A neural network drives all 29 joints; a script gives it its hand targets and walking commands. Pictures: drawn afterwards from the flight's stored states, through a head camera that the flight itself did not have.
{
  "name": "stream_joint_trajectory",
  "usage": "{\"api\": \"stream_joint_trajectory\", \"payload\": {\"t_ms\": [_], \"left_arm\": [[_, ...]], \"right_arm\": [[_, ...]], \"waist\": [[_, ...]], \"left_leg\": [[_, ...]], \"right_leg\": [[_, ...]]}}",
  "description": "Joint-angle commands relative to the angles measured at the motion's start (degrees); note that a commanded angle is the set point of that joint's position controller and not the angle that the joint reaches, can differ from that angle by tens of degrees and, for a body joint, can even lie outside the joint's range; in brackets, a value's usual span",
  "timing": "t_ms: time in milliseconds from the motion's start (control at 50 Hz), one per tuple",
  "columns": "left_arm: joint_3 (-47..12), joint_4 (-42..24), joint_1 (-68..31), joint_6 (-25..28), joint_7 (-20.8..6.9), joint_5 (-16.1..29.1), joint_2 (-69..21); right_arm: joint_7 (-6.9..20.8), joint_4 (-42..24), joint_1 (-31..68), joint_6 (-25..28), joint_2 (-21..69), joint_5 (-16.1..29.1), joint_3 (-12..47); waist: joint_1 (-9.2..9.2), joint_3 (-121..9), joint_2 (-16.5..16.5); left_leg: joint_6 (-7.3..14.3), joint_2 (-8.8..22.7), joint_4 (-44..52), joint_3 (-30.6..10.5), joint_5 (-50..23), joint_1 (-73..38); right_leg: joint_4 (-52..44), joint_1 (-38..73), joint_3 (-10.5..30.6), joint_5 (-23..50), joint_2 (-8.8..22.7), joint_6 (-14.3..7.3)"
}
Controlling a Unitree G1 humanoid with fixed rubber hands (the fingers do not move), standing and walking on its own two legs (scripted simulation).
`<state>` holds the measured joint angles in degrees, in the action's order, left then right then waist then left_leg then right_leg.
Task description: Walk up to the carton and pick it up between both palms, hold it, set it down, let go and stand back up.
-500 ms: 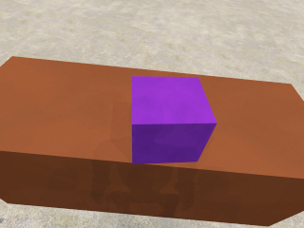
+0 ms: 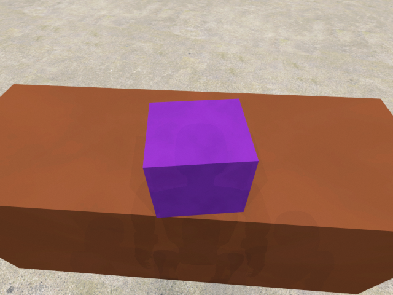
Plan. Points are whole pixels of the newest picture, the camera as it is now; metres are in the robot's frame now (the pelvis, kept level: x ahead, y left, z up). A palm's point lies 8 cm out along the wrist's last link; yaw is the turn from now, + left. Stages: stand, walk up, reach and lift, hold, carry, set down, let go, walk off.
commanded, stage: walk up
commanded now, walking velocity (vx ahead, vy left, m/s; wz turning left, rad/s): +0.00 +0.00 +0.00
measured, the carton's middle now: (197, 158) +0.47 +0.00 -0.02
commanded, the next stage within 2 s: stand in 0.12 s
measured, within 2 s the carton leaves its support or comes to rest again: neither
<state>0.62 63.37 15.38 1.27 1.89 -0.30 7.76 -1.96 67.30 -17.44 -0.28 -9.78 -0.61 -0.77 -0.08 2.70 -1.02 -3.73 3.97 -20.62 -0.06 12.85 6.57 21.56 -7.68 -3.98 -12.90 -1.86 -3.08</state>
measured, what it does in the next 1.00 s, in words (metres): stands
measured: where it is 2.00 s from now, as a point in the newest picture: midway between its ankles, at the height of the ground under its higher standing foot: outside the picture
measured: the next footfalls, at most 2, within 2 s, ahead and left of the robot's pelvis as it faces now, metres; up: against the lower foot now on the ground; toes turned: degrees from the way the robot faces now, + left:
none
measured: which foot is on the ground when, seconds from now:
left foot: down 0.00-1.00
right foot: down 0.00-1.00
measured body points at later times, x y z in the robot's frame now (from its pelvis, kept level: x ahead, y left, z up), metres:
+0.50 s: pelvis +0.01 +0.01 +0.00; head +0.03 +0.01 +0.45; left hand +0.00 +0.23 -0.16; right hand -0.02 -0.20 -0.17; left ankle -0.02 +0.16 -0.74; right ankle -0.01 -0.08 -0.74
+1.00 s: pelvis -0.04 +0.01 -0.04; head +0.03 +0.03 +0.40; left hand +0.24 +0.24 -0.14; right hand +0.20 -0.21 -0.15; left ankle -0.02 +0.16 -0.74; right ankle -0.01 -0.08 -0.74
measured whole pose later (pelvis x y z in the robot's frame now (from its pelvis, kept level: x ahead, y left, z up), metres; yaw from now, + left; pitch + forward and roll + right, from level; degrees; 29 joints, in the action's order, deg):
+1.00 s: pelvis -0.04 +0.01 -0.04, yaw +1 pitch +18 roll +1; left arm 6.3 47.5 -19.2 -32.4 -2.6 -2.3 13.5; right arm -1.1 58.5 17.4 -18.5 -11.2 8.9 0.1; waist -3.4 -10.5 2.8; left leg -2.4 1.2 -41.9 -0.5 17.5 42.1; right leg 44.2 -43.5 -4.0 -18.3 1.7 -2.0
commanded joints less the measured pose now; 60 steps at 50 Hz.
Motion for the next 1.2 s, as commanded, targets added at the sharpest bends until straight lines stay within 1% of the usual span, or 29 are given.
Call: {"api": "stream_joint_trajectory", "payload": {"t_ms": [0,80,140,340,680,700,720,740,760,780,800,820,840,860,880,900,920,940,960,980,1000,1020,1040,1060,1080,1100,1120,1140,1180], "left_arm": [[0.91,-1.01,3.95,0.62,0.14,-0.16,5.92],[0.72,-0.25,5.27,0.53,0.05,-0.21,5.35],[0.61,0.35,5.87,0.35,0.21,-0.14,4.88],[0.59,0.74,6.2,0.34,0.41,-0.08,4.35],[0.67,1.1,6.69,0.16,0.55,-0.1,4.02],[-3.54,-16.09,-45.95,-6.88,-2.55,5.04,11.91],[-3.57,-13.77,-36.88,-9.49,-1.23,4.88,13.91],[-3.98,-15.25,-37.75,-11.11,-1.05,4.98,14.27],[-2.45,-18.18,-32.74,-14.19,0.13,4.69,14.7],[-1.33,-19.4,-32.86,-16.84,0.68,4.06,15.19],[0.1,-21.4,-34.45,-19.91,0.87,3.63,15.07],[1.11,-21.81,-35.25,-23.79,0.63,2.82,14.12],[2.32,-19.58,-34.3,-28.54,-0.48,1.96,12.05],[4.07,-15.69,-32.37,-32.99,-1.88,-0.25,10.19],[5.35,-12.87,-30.17,-36.35,-3.24,-2.2,7.64],[5.86,-11.7,-26.36,-38.34,-4.82,-2.98,3.42],[5.91,-13.46,-20.57,-39.02,-6.72,-3.06,-0.64],[7.28,-19.41,-19.15,-39.33,-8.78,-3.02,-2.54],[6.77,-26.77,-14.41,-39.84,-10.02,-4.89,-3.5],[6.8,-34.54,-10.8,-40.85,-10.55,-7.41,-2.74],[6.78,-43.91,-7.87,-41.75,-10.48,-10.33,-0.46],[7.16,-49.34,-6.13,-42.15,-9.47,-12.02,2.04],[8.07,-51.93,-5.97,-41.15,-8.37,-13.09,4.02],[9.16,-52.31,-6.56,-39.33,-6.93,-13.36,5.11],[8.92,-50.62,-7.21,-36.92,-5.25,-12.38,4.14],[8.63,-50.25,-8.83,-33.66,-3.61,-10.72,3.3],[7.67,-48.01,-12.39,-30.92,-1.87,-9.2,3.29],[6.73,-46.29,-18.47,-29.21,-0.38,-7.06,3.59],[4.29,-43.61,-25.92,-27.47,2.14,-2.47,4.9]], "right_arm": [[-0.31,-0.23,-4.03,0.35,-2.59,-0.06,-0.08],[-0.45,0.07,-4.28,0.19,-2.69,0.09,-0.03],[-0.46,-0.17,-4.05,0.28,-2.67,0.01,0.02],[-0.64,-0.06,-3.97,0.63,-2.01,0.19,0.0],[-0.77,0.67,-4.98,0.38,-0.95,0.08,0.17],[2.87,-16.28,49.32,1.64,-4.74,-5.76,-9.05],[5.02,-15.92,38.03,-2.14,-4.51,-10.32,-13.41],[5.58,-17.96,39.05,-4.13,-5.04,-11.35,-13.62],[6.13,-20.01,32.8,-6.44,-5.69,-9.75,-12.79],[6.45,-22.89,27.92,-8.89,-4.44,-8.93,-10.59],[5.97,-23.66,26.17,-10.99,-2.52,-7.94,-9.31],[5.02,-19.04,26.04,-12.02,-0.23,-5.4,-7.28],[3.92,-12.77,25.15,-13.75,1.84,-1.15,-4.75],[2.85,-7.46,24.59,-16.5,2.13,3.58,-1.22],[1.95,-3.3,25.38,-19.24,2.0,7.93,1.57],[1.06,-1.48,25.76,-21.42,1.59,11.58,3.26],[-0.04,-3.23,24.32,-22.76,0.94,15.05,4.34],[-0.99,-9.77,19.21,-21.37,2.73,18.16,7.02],[-2.23,-13.02,17.17,-19.68,0.14,19.13,6.46],[-3.7,-15.7,17.61,-16.62,-3.04,18.77,4.97],[-4.85,-17.04,17.54,-12.81,-5.8,18.27,3.7],[-5.81,-18.35,19.79,-7.83,-9.53,15.67,1.0],[-6.04,-19.37,22.35,-2.85,-10.97,12.53,-0.91],[-5.28,-20.75,24.52,1.44,-10.24,8.8,-2.39],[-3.9,-21.25,26.8,4.31,-8.99,5.32,-2.09],[-1.84,-22.29,27.58,6.3,-6.41,2.28,-1.99],[0.09,-22.83,28.75,6.82,-4.23,-0.46,-2.43],[1.96,-24.16,32.29,6.14,-1.75,-2.72,-3.46],[4.51,-28.15,33.7,2.93,1.31,-5.8,-5.07]], "waist": [[-0.07,0.9,-1.45],[-0.05,2.7,-1.89],[-0.19,3.35,-0.73],[0.08,2.27,1.37],[0.26,3.34,-0.08],[-5.15,-11.65,10.71],[-4.58,-6.05,10.4],[-5.22,-5.86,13.05],[-0.65,-11.26,11.7],[0.23,-13.35,10.27],[0.56,-17.36,7.05],[-0.54,-21.17,3.22],[-1.31,-25.75,0.57],[-1.86,-28.19,-2.09],[-1.97,-31.44,-4.25],[-2.25,-36.06,-5.49],[-3.01,-40.21,-5.85],[-3.02,-40.14,-5.85],[-3.3,-38.92,-6.61],[-3.25,-35.34,-6.42],[-2.15,-30.91,-7.21],[-2.03,-24.7,-6.55],[-0.94,-17.59,-5.29],[-0.15,-13.28,-4.24],[0.27,-11.36,-2.7],[1.67,-9.91,-0.06],[2.11,-8.73,1.93],[2.28,-7.22,4.0],[1.75,-7.15,8.28]], "left_leg": [[2.05,2.01,2.0,-1.02,-8.23,2.39],[2.33,2.24,1.85,-1.13,-8.42,2.14],[2.34,2.75,1.72,-1.32,-8.56,2.31],[2.76,2.65,1.41,-1.3,-9.95,2.12],[2.81,2.31,1.37,-1.07,-9.37,2.28],[5.18,-2.8,-4.12,6.01,-0.46,23.72],[5.81,-3.86,-7.37,7.09,7.17,29.88],[5.84,-3.0,-6.55,6.93,7.91,30.07],[5.43,-4.37,-4.3,7.79,6.84,26.98],[5.19,-4.52,-4.92,8.35,4.59,26.21],[5.85,-4.19,-8.42,8.5,1.21,28.87],[6.41,-3.63,-12.19,7.73,-3.09,33.45],[5.49,-4.03,-15.73,7.27,-9.29,36.66],[3.26,-4.75,-18.54,6.07,-16.42,37.47],[1.41,-4.73,-20.64,4.09,-22.3,36.65],[-0.23,-4.32,-21.42,2.42,-26.64,34.44],[-1.59,-3.95,-20.83,1.44,-28.22,30.35],[-1.47,-1.76,-18.98,-0.45,-27.26,17.92],[-1.67,-1.8,-16.67,-1.15,-28.55,10.43],[-1.52,-1.57,-14.59,-1.67,-31.52,3.55],[-1.23,-1.72,-11.39,-2.05,-32.59,-2.44],[-0.89,-1.12,-8.51,-2.31,-31.62,-5.49],[-0.48,-1.12,-5.73,-2.29,-28.38,-5.43],[0.0,-1.17,-3.23,-1.46,-24.35,-3.28],[0.15,-1.39,-1.14,-0.51,-18.45,-0.99],[0.44,-1.71,0.77,0.64,-10.84,2.31],[0.88,-1.81,2.22,1.93,-2.25,5.99],[1.41,-2.21,2.86,3.24,5.89,9.65],[2.98,-2.84,0.37,5.81,12.94,14.09]], "right_leg": [[-3.59,1.2,7.52,16.26,8.59,-0.61],[-3.4,-0.39,7.1,14.57,7.91,-0.33],[-3.35,-0.72,6.48,13.22,7.42,0.21],[-2.38,0.92,6.08,15.55,7.27,0.35],[-2.31,0.29,6.25,13.96,7.29,0.27],[9.93,-11.63,3.91,6.98,3.99,6.29],[14.64,-12.46,4.51,-3.36,5.92,5.75],[13.91,-11.91,4.8,-6.37,5.48,5.49],[11.75,-4.22,4.47,-1.9,6.53,6.59],[12.16,-3.68,4.94,4.36,7.0,7.1],[14.63,-4.18,6.13,13.59,8.29,7.37],[18.37,-6.25,6.82,26.19,9.71,6.91],[21.44,-8.34,6.56,37.79,10.07,6.34],[23.24,-10.9,6.16,44.29,9.36,5.02],[23.72,-13.86,5.89,44.56,8.24,2.99],[22.59,-15.6,5.77,42.63,7.21,1.18],[19.91,-14.85,6.09,40.48,6.32,0.0],[15.86,-12.11,7.1,39.84,5.63,-0.34],[13.28,-8.85,7.0,39.37,3.91,-0.66],[11.18,-7.4,6.88,39.59,1.88,-1.3],[8.53,-5.38,6.28,35.11,-0.36,-1.72],[5.79,-4.42,6.05,30.62,-1.72,-2.03],[3.34,-3.99,5.84,25.17,-2.38,-2.22],[2.3,-2.97,4.88,20.27,-2.77,-1.74],[1.34,-2.31,3.9,14.28,-3.02,-1.09],[0.47,-2.38,3.25,8.38,-2.76,-0.59],[0.29,-1.71,2.72,2.48,-2.32,0.44],[0.78,-2.25,2.49,-3.57,-1.49,1.44],[3.04,-3.99,2.99,-11.5,0.4,3.37]]}}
